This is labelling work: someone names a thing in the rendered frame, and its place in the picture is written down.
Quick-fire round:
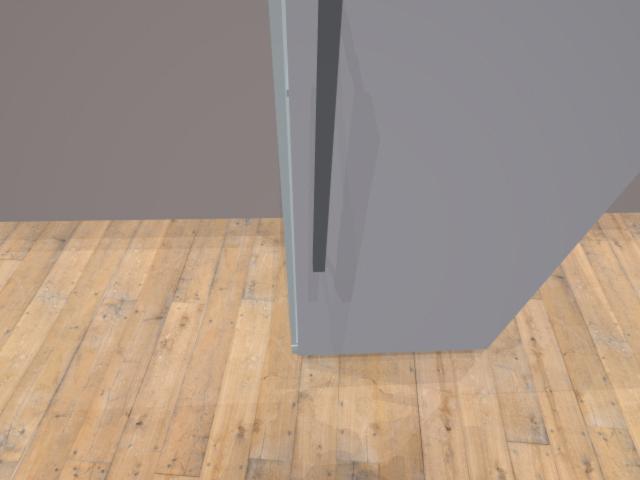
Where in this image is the handle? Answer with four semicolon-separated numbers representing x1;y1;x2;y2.
313;0;343;272

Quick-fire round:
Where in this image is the fridge door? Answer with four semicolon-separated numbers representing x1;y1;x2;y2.
285;0;640;356

